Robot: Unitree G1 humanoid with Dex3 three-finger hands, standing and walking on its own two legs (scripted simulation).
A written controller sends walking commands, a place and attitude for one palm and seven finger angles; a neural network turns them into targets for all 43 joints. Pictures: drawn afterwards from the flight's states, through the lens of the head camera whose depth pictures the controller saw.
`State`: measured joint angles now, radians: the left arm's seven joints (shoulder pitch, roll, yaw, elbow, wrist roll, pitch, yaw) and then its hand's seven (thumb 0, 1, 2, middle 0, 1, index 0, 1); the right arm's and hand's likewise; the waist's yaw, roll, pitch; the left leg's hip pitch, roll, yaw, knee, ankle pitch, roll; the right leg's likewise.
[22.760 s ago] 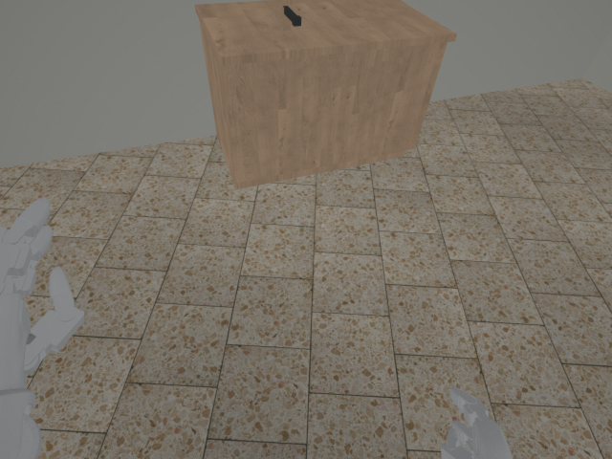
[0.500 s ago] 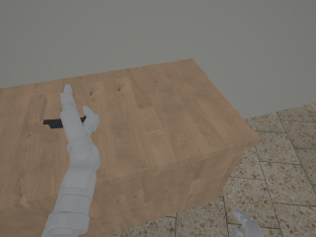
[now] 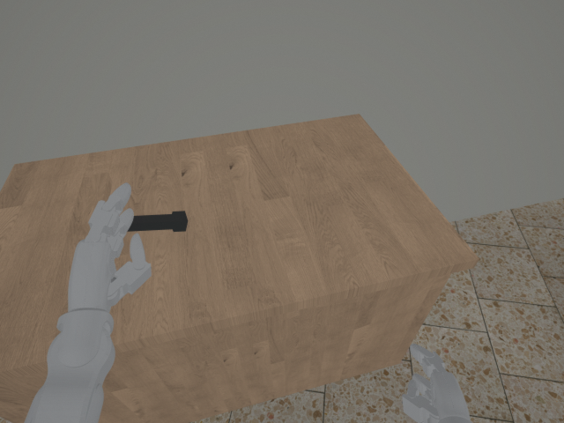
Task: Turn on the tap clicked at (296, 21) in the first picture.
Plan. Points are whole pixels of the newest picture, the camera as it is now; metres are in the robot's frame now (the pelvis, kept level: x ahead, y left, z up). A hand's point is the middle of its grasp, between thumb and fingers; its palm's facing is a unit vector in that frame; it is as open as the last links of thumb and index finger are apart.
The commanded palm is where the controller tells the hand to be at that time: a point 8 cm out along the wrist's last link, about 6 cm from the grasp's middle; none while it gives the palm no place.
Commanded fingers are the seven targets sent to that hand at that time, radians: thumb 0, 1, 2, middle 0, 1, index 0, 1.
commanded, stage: draw the hand back beside the body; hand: left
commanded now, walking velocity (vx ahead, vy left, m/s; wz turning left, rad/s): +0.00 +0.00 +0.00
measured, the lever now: (179, 221) +0.46 +0.25 +0.00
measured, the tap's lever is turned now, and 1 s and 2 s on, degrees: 79 79 79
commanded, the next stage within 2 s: step back with the hand held close in 0.80 s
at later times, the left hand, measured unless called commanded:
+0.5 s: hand (82, 292) +0.21 +0.24 +0.16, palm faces +0.37 -0.86 -0.35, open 7.5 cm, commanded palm +0.16 +0.29 +0.17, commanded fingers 0.00 0.90 0.90 -0.20 -0.30 -0.20 -0.30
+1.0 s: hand (56, 290) +0.20 +0.26 +0.17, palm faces +0.43 -0.83 -0.36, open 7.5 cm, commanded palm +0.15 +0.29 +0.18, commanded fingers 0.00 0.90 0.90 -0.20 -0.30 -0.20 -0.30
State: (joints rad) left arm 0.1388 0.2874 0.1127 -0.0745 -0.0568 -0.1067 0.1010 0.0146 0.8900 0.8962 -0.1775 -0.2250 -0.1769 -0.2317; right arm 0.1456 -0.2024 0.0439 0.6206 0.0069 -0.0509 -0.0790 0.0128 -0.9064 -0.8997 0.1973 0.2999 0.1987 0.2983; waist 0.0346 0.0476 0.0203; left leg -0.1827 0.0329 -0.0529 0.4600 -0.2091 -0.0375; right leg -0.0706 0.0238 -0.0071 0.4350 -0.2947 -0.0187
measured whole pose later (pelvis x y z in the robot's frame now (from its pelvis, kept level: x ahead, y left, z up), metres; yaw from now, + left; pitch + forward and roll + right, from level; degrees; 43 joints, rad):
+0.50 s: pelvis +0.01 +0.01 +0.00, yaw +0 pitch -4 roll -1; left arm 0.42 0.34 0.24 -0.41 -0.06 -0.09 0.10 0.02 0.89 0.90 -0.20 -0.29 -0.20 -0.30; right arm 0.16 -0.22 0.04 0.62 -0.01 -0.09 -0.07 0.01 -0.91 -0.90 0.20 0.30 0.20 0.30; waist 0.07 0.05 0.02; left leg -0.17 0.03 -0.06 0.47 -0.23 -0.03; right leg -0.03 0.02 -0.01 0.40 -0.29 -0.01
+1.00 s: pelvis +0.00 +0.01 +0.00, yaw +1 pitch -4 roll -2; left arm 0.39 0.36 0.29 -0.41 -0.07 -0.12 0.10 0.02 0.88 0.90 -0.21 -0.30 -0.21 -0.31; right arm 0.16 -0.23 0.04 0.61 0.00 -0.09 -0.09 0.01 -0.90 -0.90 0.20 0.30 0.20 0.30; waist 0.07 0.07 0.02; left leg -0.22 0.04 -0.08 0.52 -0.23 -0.03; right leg -0.06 0.03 -0.03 0.41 -0.28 -0.01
